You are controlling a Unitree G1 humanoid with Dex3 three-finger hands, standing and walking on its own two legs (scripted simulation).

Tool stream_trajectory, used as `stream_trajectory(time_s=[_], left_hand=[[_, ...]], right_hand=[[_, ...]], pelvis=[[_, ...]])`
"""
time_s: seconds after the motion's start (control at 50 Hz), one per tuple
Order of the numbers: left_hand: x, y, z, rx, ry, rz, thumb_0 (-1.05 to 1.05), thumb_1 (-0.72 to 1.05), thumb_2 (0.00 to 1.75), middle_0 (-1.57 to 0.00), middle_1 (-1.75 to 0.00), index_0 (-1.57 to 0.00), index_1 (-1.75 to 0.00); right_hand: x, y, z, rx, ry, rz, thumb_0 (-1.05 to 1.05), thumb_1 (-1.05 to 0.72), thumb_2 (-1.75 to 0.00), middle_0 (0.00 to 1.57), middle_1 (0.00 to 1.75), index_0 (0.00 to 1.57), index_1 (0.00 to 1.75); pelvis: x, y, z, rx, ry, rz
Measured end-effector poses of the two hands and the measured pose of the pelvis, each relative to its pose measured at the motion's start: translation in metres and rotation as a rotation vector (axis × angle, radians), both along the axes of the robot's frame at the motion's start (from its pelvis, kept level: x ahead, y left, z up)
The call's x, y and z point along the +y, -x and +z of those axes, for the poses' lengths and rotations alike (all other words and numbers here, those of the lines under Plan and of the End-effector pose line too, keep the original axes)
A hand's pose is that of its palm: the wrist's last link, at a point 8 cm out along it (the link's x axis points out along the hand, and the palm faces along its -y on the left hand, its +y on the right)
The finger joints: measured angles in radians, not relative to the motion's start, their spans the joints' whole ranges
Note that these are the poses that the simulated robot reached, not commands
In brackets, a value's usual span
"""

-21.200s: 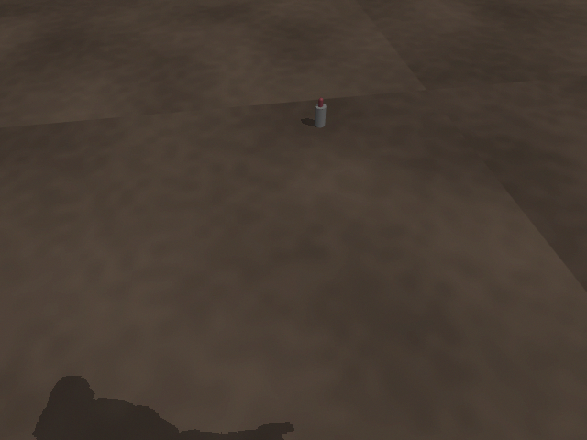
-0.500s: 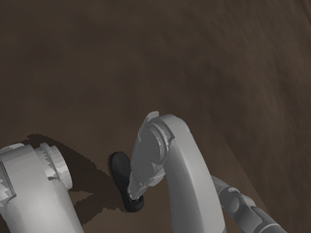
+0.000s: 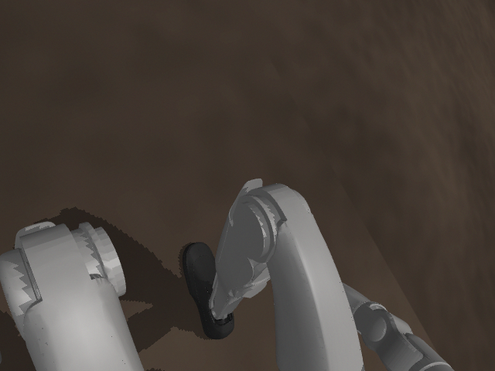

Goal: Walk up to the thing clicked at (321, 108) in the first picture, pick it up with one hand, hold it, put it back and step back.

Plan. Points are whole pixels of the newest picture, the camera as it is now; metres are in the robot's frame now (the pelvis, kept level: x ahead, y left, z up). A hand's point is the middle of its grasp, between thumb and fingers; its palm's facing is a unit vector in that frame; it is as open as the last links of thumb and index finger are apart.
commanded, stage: settle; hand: left
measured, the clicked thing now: out of the picture +0.44 +0.28 -0.19
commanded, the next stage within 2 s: lift in 1.56 s
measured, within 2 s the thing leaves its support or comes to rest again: neither
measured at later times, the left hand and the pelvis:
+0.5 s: hand out of the picture +0.41 +0.30 -0.05, palm faces +0.25 -0.97 -0.07, open 7.6 cm; pelvis +0.01 -0.01 +0.02, yaw +5 degrees
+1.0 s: hand out of the picture +0.42 +0.29 +0.02, palm faces +0.25 -0.97 -0.07, open 7.6 cm; pelvis +0.03 -0.02 +0.06, yaw +10 degrees
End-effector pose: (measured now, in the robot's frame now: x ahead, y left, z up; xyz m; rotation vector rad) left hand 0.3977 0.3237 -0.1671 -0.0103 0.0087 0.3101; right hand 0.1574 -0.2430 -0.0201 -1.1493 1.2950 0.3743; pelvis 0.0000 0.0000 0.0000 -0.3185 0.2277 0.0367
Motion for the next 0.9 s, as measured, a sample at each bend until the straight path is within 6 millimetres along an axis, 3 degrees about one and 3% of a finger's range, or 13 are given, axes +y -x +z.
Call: stream_trajectory(time_s=[0.26,0.48,0.7,0.9], left_hand=[[0.024,0.011,0.065,-0.019,-0.061,-0.036,-0.03,-0.11,0.90,-0.77,-0.94,-0.95,-1.03],[0.027,0.023,0.117,-0.009,-0.077,-0.054,-0.03,-0.12,0.90,-0.77,-0.95,-0.96,-1.04],[0.023,0.026,0.156,0.019,-0.086,-0.045,-0.03,-0.13,0.91,-0.77,-0.96,-0.96,-1.05],[0.017,0.016,0.176,0.041,-0.070,-0.051,-0.03,-0.13,0.92,-0.77,-0.96,-0.96,-1.05]], right_hand=[[0.001,-0.016,-0.001,-0.093,-0.100,-0.100,0.00,-0.91,-0.90,0.21,0.30,0.21,0.30],[0.000,-0.031,-0.012,-0.161,-0.215,-0.218,0.00,-0.89,-0.89,0.21,0.30,0.21,0.30],[-0.004,-0.039,-0.026,-0.186,-0.304,-0.328,0.01,-0.89,-0.89,0.20,0.30,0.21,0.30],[-0.013,-0.038,-0.027,-0.181,-0.316,-0.404,0.01,-0.88,-0.89,0.20,0.30,0.20,0.30]], pelvis=[[-0.002,-0.004,0.013,0.082,-0.030,0.028],[-0.006,-0.009,0.023,0.169,-0.073,0.059],[-0.013,-0.015,0.035,0.245,-0.123,0.084],[-0.016,-0.023,0.048,0.301,-0.149,0.092]])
